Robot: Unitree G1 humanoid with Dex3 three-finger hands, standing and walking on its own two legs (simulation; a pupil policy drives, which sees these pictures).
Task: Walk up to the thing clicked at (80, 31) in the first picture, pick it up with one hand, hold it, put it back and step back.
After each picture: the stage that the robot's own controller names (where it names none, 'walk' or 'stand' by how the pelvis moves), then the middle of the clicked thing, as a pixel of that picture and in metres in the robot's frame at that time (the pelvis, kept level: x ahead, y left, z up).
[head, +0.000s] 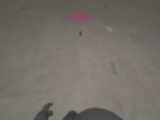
stand; (80, 33) +2.09 +0.37 -0.72
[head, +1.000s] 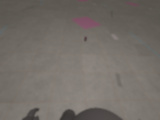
walk; (85, 38) +1.98 +0.14 -0.70
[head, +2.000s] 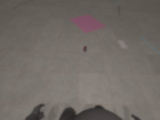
walk; (85, 48) +1.35 +0.12 -0.71
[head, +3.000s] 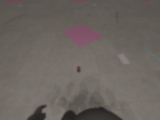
walk; (78, 69) +0.86 +0.20 -0.70
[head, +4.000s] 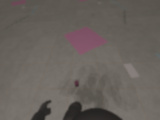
walk; (76, 83) +0.55 +0.23 -0.70
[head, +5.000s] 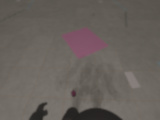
stand; (73, 93) +0.37 +0.19 -0.70
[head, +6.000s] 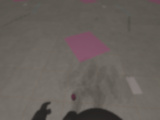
stand; (73, 97) +0.36 +0.19 -0.71
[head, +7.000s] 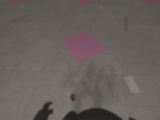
stand; (72, 97) +0.36 +0.21 -0.72
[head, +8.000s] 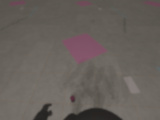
stand; (72, 99) +0.35 +0.21 -0.73
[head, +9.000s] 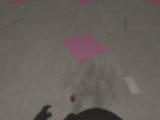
stand; (72, 98) +0.35 +0.21 -0.73
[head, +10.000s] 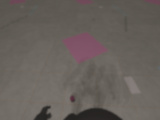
stand; (72, 99) +0.34 +0.21 -0.73
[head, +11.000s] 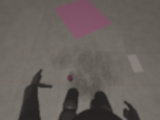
go down; (70, 78) +0.39 +0.20 -0.57
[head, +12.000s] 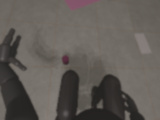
go down; (65, 60) +0.45 +0.22 -0.31
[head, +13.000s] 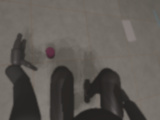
close in; (50, 53) +0.43 +0.25 -0.25
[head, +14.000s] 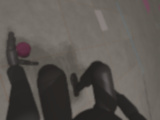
close; (23, 50) +0.43 +0.28 -0.23
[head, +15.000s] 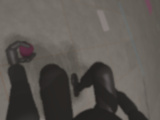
lift; (26, 51) +0.41 +0.28 -0.23
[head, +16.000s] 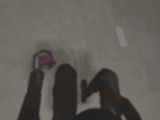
lift; (48, 60) +0.34 +0.26 -0.18
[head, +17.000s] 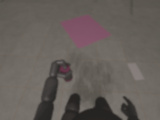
lift; (66, 73) +0.32 +0.17 +0.00
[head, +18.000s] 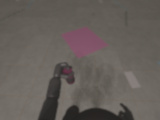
hold; (69, 76) +0.32 +0.16 -0.01
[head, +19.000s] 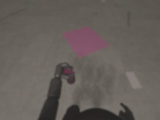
hold; (69, 76) +0.32 +0.16 -0.02
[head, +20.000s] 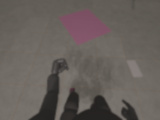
crouch; (72, 93) +0.27 +0.15 -0.56
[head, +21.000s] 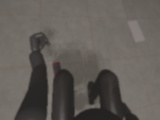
lower; (57, 69) +0.35 +0.20 -0.30
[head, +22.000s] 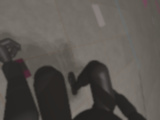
lower; (20, 69) +0.32 +0.26 -0.26
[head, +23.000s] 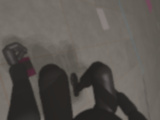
lower; (26, 67) +0.32 +0.25 -0.25
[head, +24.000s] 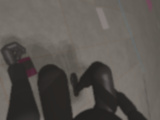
lower; (28, 67) +0.32 +0.25 -0.25
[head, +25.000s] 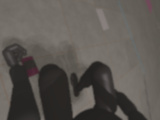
lower; (30, 66) +0.33 +0.24 -0.25
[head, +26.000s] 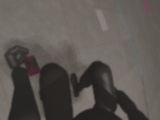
loosen; (32, 65) +0.34 +0.22 -0.25
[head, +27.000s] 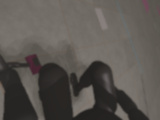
withdraw; (34, 64) +0.35 +0.21 -0.24
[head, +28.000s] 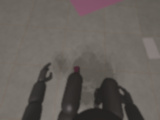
walk; (76, 72) +0.37 +0.13 -0.40
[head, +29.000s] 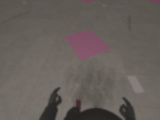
stand; (78, 104) +0.28 +0.09 -0.69
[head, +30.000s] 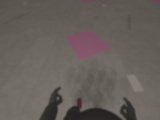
stand; (79, 103) +0.30 +0.09 -0.69
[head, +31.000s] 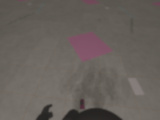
stand; (82, 104) +0.30 +0.05 -0.74
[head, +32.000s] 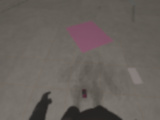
walk; (84, 93) +0.36 +0.01 -0.72
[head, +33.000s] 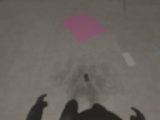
walk; (86, 77) +0.56 +0.01 -0.72
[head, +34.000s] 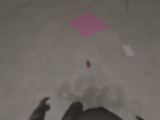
walk; (88, 63) +0.87 +0.08 -0.72
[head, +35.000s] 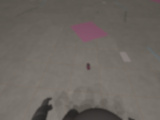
stand; (88, 66) +0.96 +0.04 -0.74
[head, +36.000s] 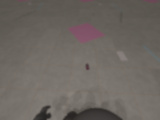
stand; (87, 66) +0.98 +0.05 -0.75
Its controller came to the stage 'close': yes
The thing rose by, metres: 0.70
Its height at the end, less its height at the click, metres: -0.02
